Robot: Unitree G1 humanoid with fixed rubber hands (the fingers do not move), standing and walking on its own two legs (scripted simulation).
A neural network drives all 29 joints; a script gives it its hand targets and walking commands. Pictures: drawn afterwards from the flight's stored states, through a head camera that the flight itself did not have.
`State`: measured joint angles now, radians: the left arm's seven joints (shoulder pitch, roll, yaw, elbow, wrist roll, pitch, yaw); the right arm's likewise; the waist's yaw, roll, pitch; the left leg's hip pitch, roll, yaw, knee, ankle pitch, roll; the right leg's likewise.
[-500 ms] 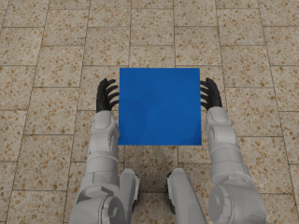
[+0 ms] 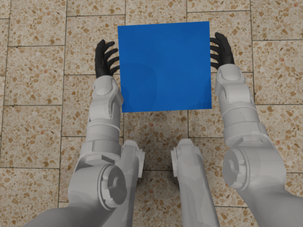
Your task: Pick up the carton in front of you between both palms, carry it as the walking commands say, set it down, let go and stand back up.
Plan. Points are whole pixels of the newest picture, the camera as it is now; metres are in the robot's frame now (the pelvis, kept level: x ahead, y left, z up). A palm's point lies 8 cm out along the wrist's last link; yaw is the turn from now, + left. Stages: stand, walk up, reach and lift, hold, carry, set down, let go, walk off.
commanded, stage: set down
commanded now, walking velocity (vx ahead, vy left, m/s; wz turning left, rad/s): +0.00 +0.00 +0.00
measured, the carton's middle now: (162, 75) +0.49 -0.03 -0.20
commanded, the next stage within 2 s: none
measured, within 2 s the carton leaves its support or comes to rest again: rests again in 0.70 s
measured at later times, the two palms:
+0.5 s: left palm (122, 80) +0.49 +0.10 -0.24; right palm (210, 68) +0.52 -0.19 -0.26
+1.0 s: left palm (123, 80) +0.50 +0.11 -0.27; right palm (210, 67) +0.54 -0.19 -0.28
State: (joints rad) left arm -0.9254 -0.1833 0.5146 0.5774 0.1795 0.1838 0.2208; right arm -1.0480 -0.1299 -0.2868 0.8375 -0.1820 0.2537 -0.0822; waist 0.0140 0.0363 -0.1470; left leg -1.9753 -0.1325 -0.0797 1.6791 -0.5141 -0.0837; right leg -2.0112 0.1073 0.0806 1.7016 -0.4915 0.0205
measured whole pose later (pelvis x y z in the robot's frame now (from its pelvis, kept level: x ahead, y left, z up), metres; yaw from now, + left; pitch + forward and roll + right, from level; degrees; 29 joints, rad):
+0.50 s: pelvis -0.01 +0.00 -0.10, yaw +2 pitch +44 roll +5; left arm -1.20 -0.10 0.53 0.68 0.09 0.17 0.25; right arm -1.42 -0.33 -0.10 1.07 -0.06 0.23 -0.07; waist 0.01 0.07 0.15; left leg -2.22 -0.17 -0.05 2.01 -0.57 -0.12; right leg -2.27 0.12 0.08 2.05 -0.54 0.03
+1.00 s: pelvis -0.01 +0.00 -0.13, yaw +3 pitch +39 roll +4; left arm -1.28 -0.07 0.54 0.78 0.11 0.16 0.18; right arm -1.50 -0.39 -0.12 1.20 -0.04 0.19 0.00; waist 0.00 0.06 0.25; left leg -2.23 -0.19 -0.05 2.13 -0.60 -0.12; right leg -2.26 0.08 0.05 2.17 -0.58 0.01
